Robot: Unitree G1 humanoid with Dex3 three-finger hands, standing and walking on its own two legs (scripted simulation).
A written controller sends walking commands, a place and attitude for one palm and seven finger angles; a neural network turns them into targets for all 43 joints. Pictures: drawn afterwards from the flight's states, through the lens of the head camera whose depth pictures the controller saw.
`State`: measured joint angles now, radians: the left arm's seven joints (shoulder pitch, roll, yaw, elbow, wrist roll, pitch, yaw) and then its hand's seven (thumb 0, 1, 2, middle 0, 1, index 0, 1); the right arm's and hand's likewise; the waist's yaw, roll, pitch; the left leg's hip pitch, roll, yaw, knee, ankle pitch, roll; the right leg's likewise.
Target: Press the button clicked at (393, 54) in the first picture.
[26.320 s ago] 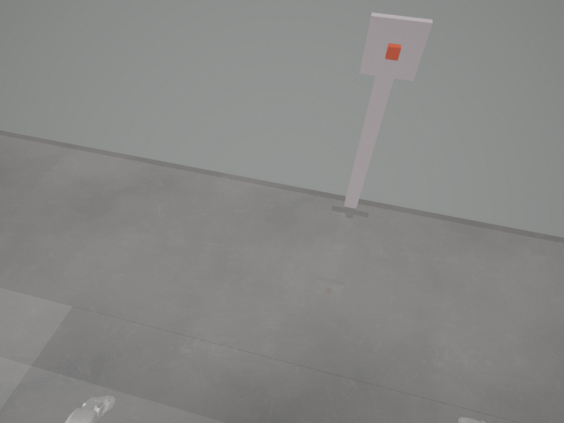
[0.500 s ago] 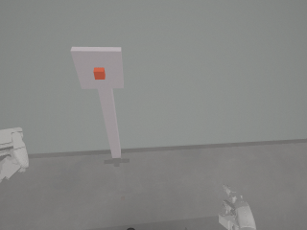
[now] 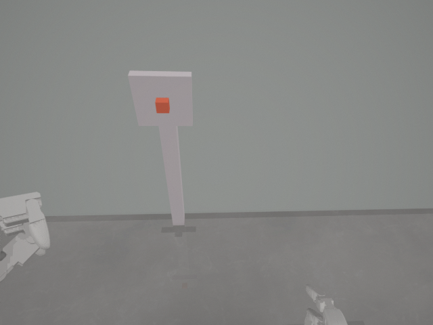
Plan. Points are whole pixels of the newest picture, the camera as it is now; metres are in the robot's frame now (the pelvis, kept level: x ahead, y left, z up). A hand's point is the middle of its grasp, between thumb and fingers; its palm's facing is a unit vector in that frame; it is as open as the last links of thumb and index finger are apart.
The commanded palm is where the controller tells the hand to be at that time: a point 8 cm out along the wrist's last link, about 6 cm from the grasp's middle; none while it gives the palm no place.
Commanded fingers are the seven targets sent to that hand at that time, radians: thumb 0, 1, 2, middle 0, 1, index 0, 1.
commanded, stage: stop stepping back and stand still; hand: left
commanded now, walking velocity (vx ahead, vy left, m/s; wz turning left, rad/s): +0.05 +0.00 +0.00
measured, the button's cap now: (162, 104) +0.72 +0.20 +0.01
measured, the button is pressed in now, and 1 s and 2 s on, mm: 0 0 0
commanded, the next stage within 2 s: let the arm hang, fingers relaxed in 0.02 s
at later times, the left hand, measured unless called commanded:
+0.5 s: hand out of the picture +0.04 +0.21 -0.17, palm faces +0.09 -0.97 -0.24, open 3.7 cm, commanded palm none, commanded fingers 0.00 0.90 0.90 -0.57 -0.70 -0.57 -0.70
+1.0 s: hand out of the picture -0.02 +0.18 -0.17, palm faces +0.09 -0.98 -0.18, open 7.3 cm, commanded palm none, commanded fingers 0.00 0.90 0.90 -0.20 -0.30 -0.20 -0.30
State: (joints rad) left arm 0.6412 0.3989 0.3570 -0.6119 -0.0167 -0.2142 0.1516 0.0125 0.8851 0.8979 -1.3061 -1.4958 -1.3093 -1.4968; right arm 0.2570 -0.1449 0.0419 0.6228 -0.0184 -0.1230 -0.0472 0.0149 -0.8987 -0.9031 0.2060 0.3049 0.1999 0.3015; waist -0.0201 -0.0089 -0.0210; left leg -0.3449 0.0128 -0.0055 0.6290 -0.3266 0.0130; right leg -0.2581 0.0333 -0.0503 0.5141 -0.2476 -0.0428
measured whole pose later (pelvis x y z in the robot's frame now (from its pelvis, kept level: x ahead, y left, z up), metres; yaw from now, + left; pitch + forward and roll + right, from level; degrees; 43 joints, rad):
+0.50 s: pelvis +0.00 +0.01 +0.00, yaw +4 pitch -2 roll -1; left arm 0.30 0.23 0.03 0.86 0.02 0.03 0.03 0.01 0.90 0.90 -0.86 -1.13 -0.89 -1.07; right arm 0.27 -0.17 0.00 0.93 -0.03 0.04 -0.01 0.01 -0.90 -0.90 0.20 0.30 0.20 0.30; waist -0.01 -0.02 0.04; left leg -0.32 -0.01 -0.02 0.58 -0.23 0.01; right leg -0.26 0.04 -0.03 0.56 -0.28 -0.04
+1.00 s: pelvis +0.00 +0.02 +0.01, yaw +3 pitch -2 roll +0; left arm 0.29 0.13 0.00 1.14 0.01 0.01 0.03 0.00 0.90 0.90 -0.22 -0.32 -0.22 -0.32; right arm 0.31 -0.12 0.00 1.11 -0.02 0.02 -0.03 0.01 -0.91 -0.90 0.20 0.30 0.20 0.30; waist 0.00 0.01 0.03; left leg -0.23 -0.03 0.01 0.42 -0.16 0.03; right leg -0.19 0.02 0.01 0.43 -0.21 -0.01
